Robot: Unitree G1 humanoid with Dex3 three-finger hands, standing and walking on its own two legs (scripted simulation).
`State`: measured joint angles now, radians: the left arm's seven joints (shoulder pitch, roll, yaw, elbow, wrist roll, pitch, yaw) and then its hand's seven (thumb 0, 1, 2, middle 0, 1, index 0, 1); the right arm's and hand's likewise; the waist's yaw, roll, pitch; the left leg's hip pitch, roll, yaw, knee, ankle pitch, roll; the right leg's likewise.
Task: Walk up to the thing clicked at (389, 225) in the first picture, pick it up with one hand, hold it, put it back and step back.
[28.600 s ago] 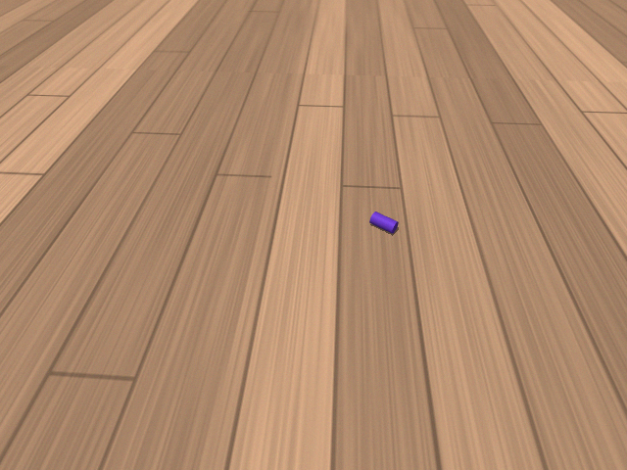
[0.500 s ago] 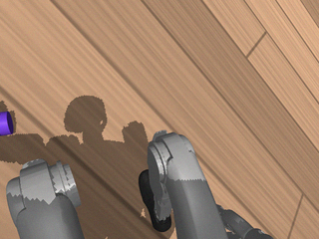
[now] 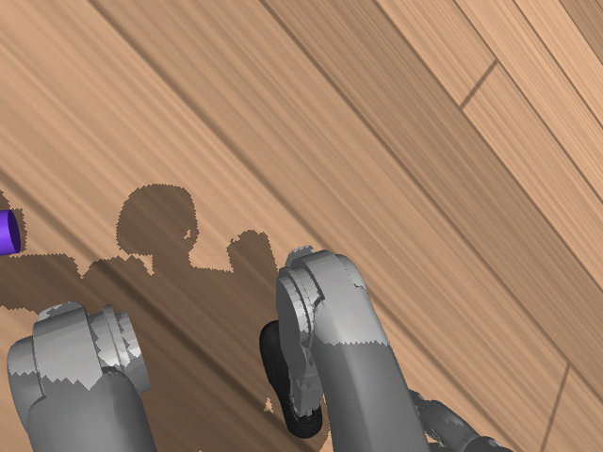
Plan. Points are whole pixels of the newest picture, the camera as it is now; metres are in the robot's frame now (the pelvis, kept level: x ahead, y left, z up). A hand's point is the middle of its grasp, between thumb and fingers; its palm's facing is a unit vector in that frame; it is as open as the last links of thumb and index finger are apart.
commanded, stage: close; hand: left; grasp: from above
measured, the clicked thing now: out of the picture +0.42 +0.32 -0.26
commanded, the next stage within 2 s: none
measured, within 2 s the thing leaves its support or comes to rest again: neither
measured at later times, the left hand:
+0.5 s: hand out of the picture +0.40 +0.33 -0.24, palm faces -0.43 -0.13 -0.89, open 9.4 cm
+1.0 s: hand out of the picture +0.40 +0.31 -0.24, palm faces -0.43 -0.11 -0.90, open 9.8 cm
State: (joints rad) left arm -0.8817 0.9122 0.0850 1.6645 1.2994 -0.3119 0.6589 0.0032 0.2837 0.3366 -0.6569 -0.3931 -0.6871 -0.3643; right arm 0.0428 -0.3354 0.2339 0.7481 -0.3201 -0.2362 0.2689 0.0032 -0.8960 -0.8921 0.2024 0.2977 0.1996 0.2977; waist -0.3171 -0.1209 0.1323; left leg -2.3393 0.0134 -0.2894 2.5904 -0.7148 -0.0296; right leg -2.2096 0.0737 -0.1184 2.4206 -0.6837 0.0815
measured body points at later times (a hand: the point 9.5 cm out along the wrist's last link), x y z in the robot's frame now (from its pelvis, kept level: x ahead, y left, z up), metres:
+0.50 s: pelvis +0.00 +0.00 +0.00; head +0.24 +0.14 +0.35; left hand +0.42 +0.33 -0.19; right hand +0.10 -0.26 -0.06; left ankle +0.06 +0.13 -0.26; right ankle +0.11 -0.13 -0.26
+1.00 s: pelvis +0.00 +0.00 +0.00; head +0.25 +0.13 +0.35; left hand +0.42 +0.32 -0.19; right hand +0.08 -0.26 -0.07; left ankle +0.06 +0.13 -0.26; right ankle +0.11 -0.13 -0.26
